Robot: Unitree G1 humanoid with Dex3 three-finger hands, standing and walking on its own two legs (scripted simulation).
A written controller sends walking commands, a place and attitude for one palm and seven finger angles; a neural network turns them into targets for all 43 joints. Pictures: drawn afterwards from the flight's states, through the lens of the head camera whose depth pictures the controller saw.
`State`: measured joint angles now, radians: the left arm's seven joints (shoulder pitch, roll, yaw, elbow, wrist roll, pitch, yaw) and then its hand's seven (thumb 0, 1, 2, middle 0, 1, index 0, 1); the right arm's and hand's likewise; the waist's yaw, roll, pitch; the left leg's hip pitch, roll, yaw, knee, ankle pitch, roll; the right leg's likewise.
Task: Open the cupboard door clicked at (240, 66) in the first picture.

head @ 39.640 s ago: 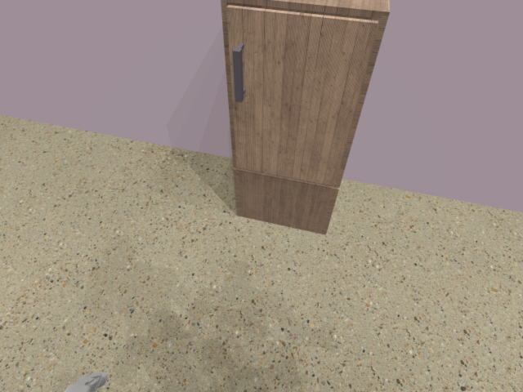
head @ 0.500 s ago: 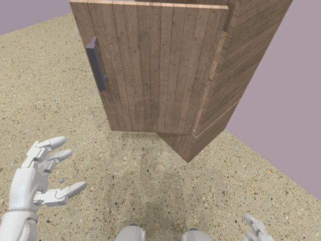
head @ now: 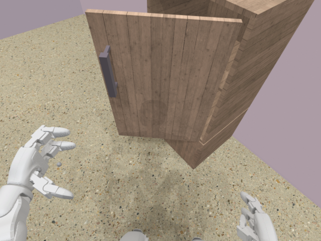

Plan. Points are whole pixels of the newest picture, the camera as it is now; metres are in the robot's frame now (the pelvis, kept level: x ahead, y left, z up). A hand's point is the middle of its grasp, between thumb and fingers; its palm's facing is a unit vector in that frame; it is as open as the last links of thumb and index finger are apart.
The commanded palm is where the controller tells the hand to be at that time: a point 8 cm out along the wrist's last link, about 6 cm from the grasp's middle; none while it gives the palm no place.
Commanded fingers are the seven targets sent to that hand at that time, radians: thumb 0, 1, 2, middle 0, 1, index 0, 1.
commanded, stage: raise the hand with hooked fingers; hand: left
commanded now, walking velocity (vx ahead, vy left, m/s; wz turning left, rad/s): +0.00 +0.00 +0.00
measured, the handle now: (110, 72) +0.58 +0.21 +0.06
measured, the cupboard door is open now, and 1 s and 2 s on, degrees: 45 45 45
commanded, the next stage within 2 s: move the hooked fingers beside the handle in 0.70 s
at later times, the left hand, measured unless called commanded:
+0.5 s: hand (55, 150) +0.29 +0.27 +0.08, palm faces +0.04 -1.00 -0.02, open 14.0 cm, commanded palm +0.26 +0.31 +0.08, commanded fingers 0.00 -0.50 0.30 -0.30 -1.20 -0.30 -1.20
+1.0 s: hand (57, 143) +0.30 +0.27 +0.07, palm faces +0.04 -1.00 -0.01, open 14.0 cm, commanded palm +0.29 +0.31 +0.08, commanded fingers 0.00 -0.50 0.30 -0.30 -1.20 -0.30 -1.20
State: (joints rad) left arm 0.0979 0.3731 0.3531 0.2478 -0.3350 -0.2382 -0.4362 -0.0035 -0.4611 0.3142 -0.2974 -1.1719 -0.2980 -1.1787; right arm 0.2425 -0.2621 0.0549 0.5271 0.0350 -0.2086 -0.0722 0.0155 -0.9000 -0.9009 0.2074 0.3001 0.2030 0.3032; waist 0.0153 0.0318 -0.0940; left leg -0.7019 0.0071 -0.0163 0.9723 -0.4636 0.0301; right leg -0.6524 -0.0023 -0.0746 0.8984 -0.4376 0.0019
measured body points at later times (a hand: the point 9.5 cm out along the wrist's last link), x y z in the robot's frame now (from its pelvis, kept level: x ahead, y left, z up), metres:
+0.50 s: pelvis -0.01 -0.01 +0.01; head +0.05 +0.00 +0.46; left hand +0.28 +0.32 +0.08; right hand +0.13 -0.27 -0.07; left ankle +0.01 +0.09 -0.69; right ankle +0.00 -0.13 -0.69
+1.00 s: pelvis -0.02 -0.01 +0.01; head +0.04 +0.00 +0.45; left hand +0.30 +0.32 +0.08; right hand +0.14 -0.26 -0.08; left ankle +0.01 +0.09 -0.69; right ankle +0.00 -0.13 -0.69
